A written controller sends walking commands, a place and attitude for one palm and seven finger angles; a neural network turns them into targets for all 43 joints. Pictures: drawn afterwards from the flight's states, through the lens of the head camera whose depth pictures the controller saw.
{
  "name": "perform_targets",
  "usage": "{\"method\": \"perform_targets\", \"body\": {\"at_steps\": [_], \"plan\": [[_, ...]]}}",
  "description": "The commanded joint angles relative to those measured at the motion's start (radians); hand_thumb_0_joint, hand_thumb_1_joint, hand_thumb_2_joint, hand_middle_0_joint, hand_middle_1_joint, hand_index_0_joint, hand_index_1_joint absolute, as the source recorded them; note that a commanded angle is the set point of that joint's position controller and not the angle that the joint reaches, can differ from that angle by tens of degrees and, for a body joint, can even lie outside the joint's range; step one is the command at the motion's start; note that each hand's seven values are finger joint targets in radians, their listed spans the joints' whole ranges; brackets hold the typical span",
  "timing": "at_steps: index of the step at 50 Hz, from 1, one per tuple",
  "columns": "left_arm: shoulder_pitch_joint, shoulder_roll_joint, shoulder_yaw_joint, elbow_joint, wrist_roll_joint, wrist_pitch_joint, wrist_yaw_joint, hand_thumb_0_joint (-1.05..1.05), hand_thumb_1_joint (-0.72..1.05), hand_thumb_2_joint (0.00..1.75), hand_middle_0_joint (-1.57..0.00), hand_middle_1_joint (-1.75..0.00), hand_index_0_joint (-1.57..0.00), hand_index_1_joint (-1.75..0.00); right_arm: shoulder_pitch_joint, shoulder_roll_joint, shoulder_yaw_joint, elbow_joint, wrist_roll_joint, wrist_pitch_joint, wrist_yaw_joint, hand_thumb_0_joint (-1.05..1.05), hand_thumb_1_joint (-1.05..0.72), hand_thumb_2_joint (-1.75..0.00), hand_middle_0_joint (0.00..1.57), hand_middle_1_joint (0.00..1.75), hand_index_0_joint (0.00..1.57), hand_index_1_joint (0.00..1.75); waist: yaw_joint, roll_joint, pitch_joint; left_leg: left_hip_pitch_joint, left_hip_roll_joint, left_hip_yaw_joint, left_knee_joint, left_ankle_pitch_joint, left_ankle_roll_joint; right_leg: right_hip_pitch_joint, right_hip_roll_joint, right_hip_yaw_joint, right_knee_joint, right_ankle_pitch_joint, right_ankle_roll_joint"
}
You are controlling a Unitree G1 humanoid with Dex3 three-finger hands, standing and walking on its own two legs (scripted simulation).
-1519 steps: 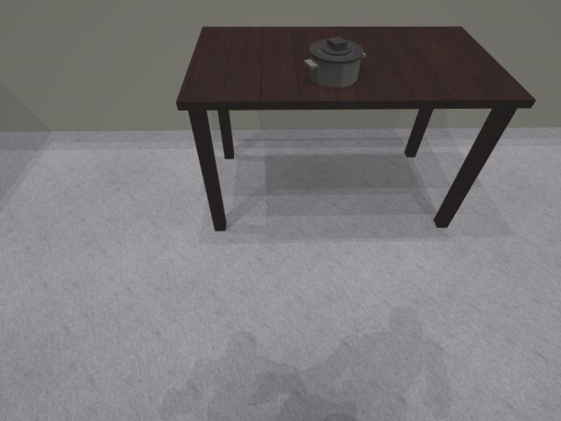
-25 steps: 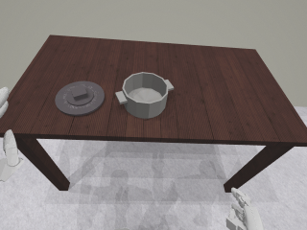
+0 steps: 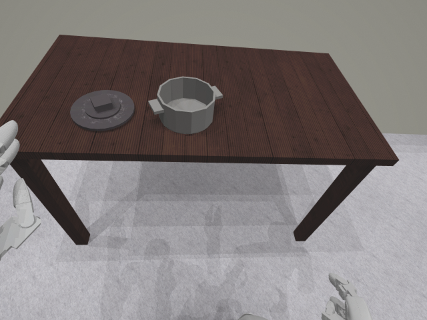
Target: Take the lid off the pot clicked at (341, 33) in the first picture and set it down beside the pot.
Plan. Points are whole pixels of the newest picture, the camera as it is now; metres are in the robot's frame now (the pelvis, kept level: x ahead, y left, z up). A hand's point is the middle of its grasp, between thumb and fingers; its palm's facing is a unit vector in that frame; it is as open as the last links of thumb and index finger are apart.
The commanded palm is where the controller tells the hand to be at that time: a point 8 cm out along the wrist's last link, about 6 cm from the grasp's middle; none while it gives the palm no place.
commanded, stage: stop stepping back and stand still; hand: left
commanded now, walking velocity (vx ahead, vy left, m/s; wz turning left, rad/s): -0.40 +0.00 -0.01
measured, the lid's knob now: (101, 102) +0.68 +0.33 -0.03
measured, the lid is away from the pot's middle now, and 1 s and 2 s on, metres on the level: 0.25 0.25 0.25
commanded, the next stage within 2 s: let the arm hang, fingers relaxed in 1.02 s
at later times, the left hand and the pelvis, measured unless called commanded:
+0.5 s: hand out of the picture +0.09 +0.26 +0.17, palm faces +0.38 -0.84 -0.40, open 7.5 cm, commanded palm +0.02 +0.30 +0.19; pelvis -0.09 +0.01 +0.00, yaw +2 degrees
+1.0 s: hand out of the picture +0.06 +0.28 -0.06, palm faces +0.08 -0.96 -0.26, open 7.4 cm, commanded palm none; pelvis -0.15 +0.06 +0.01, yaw +2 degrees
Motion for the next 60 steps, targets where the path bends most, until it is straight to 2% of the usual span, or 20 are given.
{"method": "perform_targets", "body": {"at_steps": [1, 2, 3, 6, 8, 10, 14, 19, 23, 25, 28, 32, 34, 37, 40, 41, 45, 51, 57, 60], "plan": [[-0.187, -0.070, -0.301, 0.701, 0.114, 0.122, -0.119, 0.00, 0.90, 0.90, -0.20, -0.30, -0.20, -0.30, -0.121, -0.242, -0.089, 0.133, -0.056, -0.117, 0.050, 0.00, -0.90, -0.90, 0.20, 0.30, 0.20, 0.30, -0.041, 0.315, -0.029, -0.226, 0.206, -0.275, -0.112, 0.373, 0.076, -0.021, -0.005, 0.179, 0.269, -0.083, 0.013], [-0.196, 0.211, 0.148, -0.572, -0.026, -0.043, -0.034, 0.00, 0.90, 0.90, -0.20, -0.30, -0.20, -0.30, -0.150, -0.076, -0.057, -0.247, 0.023, -0.114, 0.051, 0.00, -0.90, -0.90, 0.20, 0.30, 0.20, 0.30, 0.060, 0.238, -0.234, -0.047, 0.275, -0.192, -0.263, 0.197, 0.119, 0.156, 0.038, 0.128, 0.193, -0.278, 0.030], [-0.009, 0.306, 0.235, -0.402, 0.013, -0.080, 0.000, 0.00, 0.90, 0.90, -0.20, -0.30, -0.20, -0.30, -0.104, -0.119, -0.066, -0.191, 0.012, -0.131, 0.012, 0.00, -0.90, -0.90, 0.20, 0.30, 0.20, 0.30, 0.037, 0.176, -0.222, -0.100, 0.246, -0.221, -0.190, 0.112, 0.113, 0.197, 0.042, 0.136, 0.103, -0.217, 0.003], [0.107, 0.245, 0.206, -0.437, 0.008, -0.055, 0.010, 0.00, 0.90, 0.90, -0.20, -0.30, -0.20, -0.30, -0.095, -0.090, -0.026, -0.197, 0.014, -0.116, 0.023, 0.00, -0.90, -0.90, 0.20, 0.30, 0.20, 0.30, 0.031, 0.188, -0.215, -0.112, 0.070, -0.049, -0.083, -0.141, 0.040, 0.279, -0.058, 0.186, -0.131, 0.014, -0.030], [0.106, 0.199, 0.167, -0.339, 0.007, -0.050, 0.020, 0.00, 0.90, 0.90, -0.20, -0.30, -0.20, -0.30, -0.060, -0.097, -0.031, -0.181, 0.004, -0.114, 0.003, 0.00, -0.90, -0.90, 0.20, 0.30, 0.20, 0.30, 0.018, 0.059, -0.156, -0.046, -0.013, -0.008, 0.031, -0.332, 0.014, 0.053, -0.094, 0.337, -0.285, -0.533, -0.070], [0.045, 0.185, 0.151, -0.249, 0.004, -0.050, 0.033, 0.00, 0.90, 0.90, -0.20, -0.30, -0.20, -0.30, -0.039, -0.094, -0.026, -0.146, -0.011, -0.105, -0.008, 0.00, -0.90, -0.90, 0.20, 0.30, 0.20, 0.30, -0.004, -0.012, -0.127, 0.092, -0.049, 0.019, 0.177, -0.190, 0.009, -0.090, -0.155, 0.378, -0.354, -0.535, -0.103], [-0.069, 0.121, 0.085, -0.045, -0.002, -0.047, 0.022, 0.00, 0.90, 0.90, -0.20, -0.30, -0.20, -0.30, -0.054, -0.112, -0.010, -0.146, 0.003, -0.090, -0.022, 0.00, -0.90, -0.90, 0.20, 0.30, 0.20, 0.30, -0.005, -0.067, -0.016, 0.102, -0.012, -0.041, -0.008, -0.222, 0.038, -0.157, -0.073, 0.207, -0.283, -0.521, -0.058], [-0.105, 0.130, 0.085, -0.088, 0.025, -0.025, -0.021, 0.00, 0.90, 0.90, -0.20, -0.30, -0.20, -0.30, -0.130, -0.102, -0.021, -0.187, -0.003, -0.086, -0.003, 0.00, -0.90, -0.90, 0.20, 0.30, 0.20, 0.30, 0.032, 0.338, -0.026, -0.460, 0.192, -0.288, -0.520, -0.571, 0.132, 0.315, 0.168, 0.040, 0.498, -0.251, 0.021], [0.027, 0.125, 0.062, -0.144, 0.018, -0.018, -0.032, 0.00, 0.90, 0.90, -0.20, -0.30, -0.20, -0.30, -0.122, -0.101, -0.014, -0.185, 0.007, -0.092, 0.027, 0.00, -0.90, -0.90, 0.20, 0.30, 0.20, 0.30, 0.047, 0.240, -0.042, -0.254, 0.125, -0.149, -0.324, -0.434, 0.059, 0.304, 0.106, 0.061, -0.011, -0.308, -0.040], [-0.018, 0.195, 0.103, -0.222, 0.027, -0.024, -0.043, 0.00, 0.90, 0.90, -0.20, -0.30, -0.20, -0.30, -0.089, -0.088, -0.017, -0.184, -0.003, -0.068, 0.022, 0.00, -0.90, -0.90, 0.20, 0.30, 0.20, 0.30, 0.034, -0.024, -0.036, -0.164, -0.052, 0.053, 0.157, -0.235, 0.017, 0.179, -0.032, 0.283, -0.323, -0.297, -0.111], [-0.066, 0.192, 0.123, -0.182, 0.001, -0.005, -0.030, 0.00, 0.90, 0.90, -0.20, -0.30, -0.20, -0.30, -0.048, -0.100, -0.034, -0.155, 0.000, -0.068, 0.015, 0.00, -0.90, -0.90, 0.20, 0.30, 0.20, 0.30, 0.009, -0.139, -0.010, -0.108, -0.038, -0.026, 0.534, -0.095, 0.007, -0.089, -0.247, 0.565, -0.493, -0.533, -0.219], [-0.165, 0.138, 0.063, -0.180, 0.021, -0.016, -0.015, 0.00, 0.90, 0.90, -0.20, -0.30, -0.20, -0.30, -0.105, -0.075, 0.007, -0.156, -0.008, -0.080, -0.026, 0.00, -0.90, -0.90, 0.20, 0.30, 0.20, 0.30, 0.006, 0.051, 0.034, 0.192, 0.010, 0.020, -0.084, -0.151, 0.050, -0.175, -0.118, 0.271, -0.284, -0.505, -0.122], [-0.210, 0.108, 0.043, -0.220, 0.018, -0.043, 0.004, 0.00, 0.90, 0.90, -0.20, -0.30, -0.20, -0.30, -0.082, -0.120, 0.002, -0.164, -0.001, -0.127, -0.034, 0.00, -0.90, -0.90, 0.20, 0.30, 0.20, 0.30, 0.010, 0.383, -0.031, 0.258, 0.190, -0.292, -0.398, -0.302, 0.122, -0.136, 0.089, 0.092, 0.163, -0.323, -0.040], [-0.122, 0.135, 0.076, -0.164, 0.012, -0.022, -0.001, 0.00, 0.90, 0.90, -0.20, -0.30, -0.20, -0.30, -0.082, -0.079, -0.003, -0.156, -0.003, -0.145, 0.000, 0.00, -0.90, -0.90, 0.20, 0.30, 0.20, 0.30, 0.019, 0.215, -0.070, 0.097, 0.302, -0.514, -0.482, -0.391, 0.171, -0.151, 0.093, 0.183, 0.577, -0.259, -0.011], [0.023, 0.106, 0.063, -0.197, 0.014, 0.007, -0.002, 0.00, 0.90, 0.90, -0.20, -0.30, -0.20, -0.30, -0.110, -0.082, 0.003, -0.157, -0.002, -0.127, 0.027, 0.00, -0.90, -0.90, 0.20, 0.30, 0.20, 0.30, 0.035, 0.177, -0.044, 0.003, 0.239, -0.284, -0.484, -0.337, 0.131, -0.047, 0.057, 0.114, 0.409, -0.186, -0.016], [-0.166, -0.114, -0.280, 0.642, 0.102, 0.129, -0.084, 0.00, 0.90, 0.90, -0.20, -0.30, -0.20, -0.30, -0.117, -0.181, -0.066, 0.043, 0.002, -0.159, 0.063, 0.00, -0.90, -0.90, 0.20, 0.30, 0.20, 0.30, -0.077, 0.236, -0.004, 0.010, 0.219, -0.338, -0.358, -0.090, 0.142, -0.182, 0.004, 0.155, 0.441, -0.185, 0.002], [-0.294, -0.123, -0.280, 0.804, 0.114, 0.259, -0.162, 0.00, 0.90, 0.90, -0.20, -0.30, -0.20, -0.30, 0.097, -0.172, -0.049, 0.012, -0.056, 0.023, 0.042, 0.00, -0.90, -0.90, 0.20, 0.30, 0.20, 0.30, -0.044, -0.008, -0.109, 0.159, 0.242, -0.381, -0.347, -0.138, 0.187, -0.319, 0.025, 0.172, 0.575, -0.190, 0.018], [-0.391, -0.075, -0.323, 1.153, 0.099, 0.278, -0.180, 0.00, 0.90, 0.90, -0.20, -0.30, -0.20, -0.30, 0.118, -0.164, -0.048, 0.134, -0.057, 0.025, 0.022, 0.00, -0.90, -0.90, 0.20, 0.30, 0.20, 0.30, -0.002, 0.234, -0.103, 0.128, 0.206, -0.344, -0.463, -0.268, 0.157, -0.253, -0.001, 0.156, 0.398, -0.138, 0.035], [-0.221, -0.130, -0.335, 1.420, 0.082, 0.276, -0.170, 0.00, 0.90, 0.90, -0.20, -0.30, -0.20, -0.30, 0.093, -0.151, -0.061, 0.243, -0.058, 0.057, 0.027, 0.00, -0.90, -0.90, 0.20, 0.30, 0.20, 0.30, 0.069, 0.281, -0.101, -0.154, 0.124, -0.168, -0.435, -0.388, 0.080, 0.281, 0.094, 0.032, -0.019, -0.159, -0.018], [-0.132, -0.080, -0.322, 1.490, 0.087, 0.269, -0.141, 0.00, 0.90, 0.90, -0.20, -0.30, -0.20, -0.30, 0.131, -0.033, -0.049, 0.271, -0.048, 0.085, 0.033, 0.00, -0.90, -0.90, 0.20, 0.30, 0.20, 0.30, 0.074, 0.103, -0.028, -0.236, -0.038, -0.052, -0.149, -0.330, 0.021, 0.279, -0.069, 0.325, -0.304, -0.423, -0.119]]}}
